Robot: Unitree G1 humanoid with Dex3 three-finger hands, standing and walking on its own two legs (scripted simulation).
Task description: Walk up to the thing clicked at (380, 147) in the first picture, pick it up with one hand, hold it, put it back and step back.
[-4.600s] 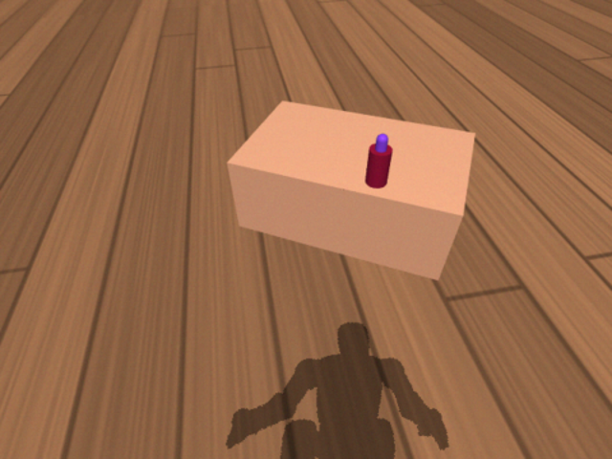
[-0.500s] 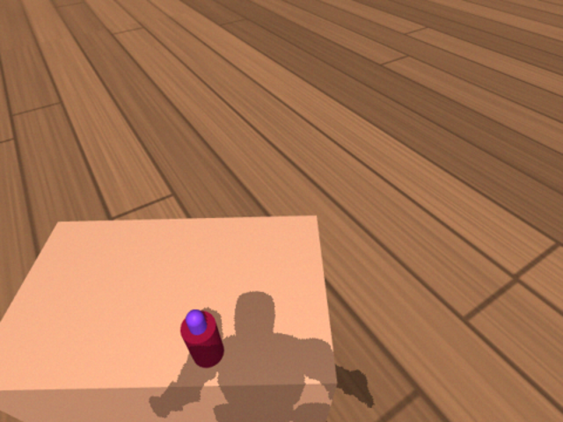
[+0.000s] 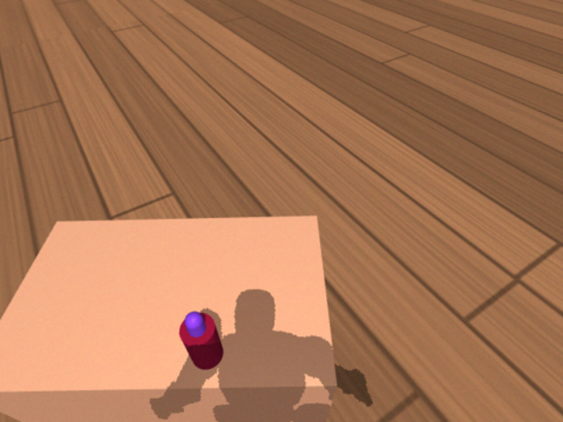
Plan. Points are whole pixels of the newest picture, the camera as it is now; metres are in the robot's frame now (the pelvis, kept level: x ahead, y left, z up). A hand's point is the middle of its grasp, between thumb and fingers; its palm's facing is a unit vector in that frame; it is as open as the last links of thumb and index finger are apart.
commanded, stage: stand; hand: left
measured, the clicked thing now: (200, 336) +0.43 +0.21 -0.32
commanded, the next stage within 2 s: none
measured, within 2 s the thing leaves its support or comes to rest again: neither
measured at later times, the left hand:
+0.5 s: hand out of the picture +0.09 +0.25 -0.16, palm faces -0.02 -0.94 -0.34, open 7.4 cm
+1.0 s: hand out of the picture +0.09 +0.25 -0.15, palm faces -0.03 -0.94 -0.34, open 7.4 cm
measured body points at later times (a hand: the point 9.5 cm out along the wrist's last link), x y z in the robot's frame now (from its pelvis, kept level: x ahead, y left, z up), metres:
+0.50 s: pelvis +0.01 +0.00 +0.00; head +0.02 +0.00 +0.45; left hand +0.09 +0.30 -0.13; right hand +0.09 -0.30 -0.13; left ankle +0.04 +0.13 -0.75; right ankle -0.01 -0.14 -0.75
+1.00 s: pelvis +0.01 +0.00 +0.00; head +0.02 +0.00 +0.45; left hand +0.09 +0.30 -0.13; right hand +0.09 -0.31 -0.13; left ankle +0.04 +0.13 -0.75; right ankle -0.01 -0.14 -0.75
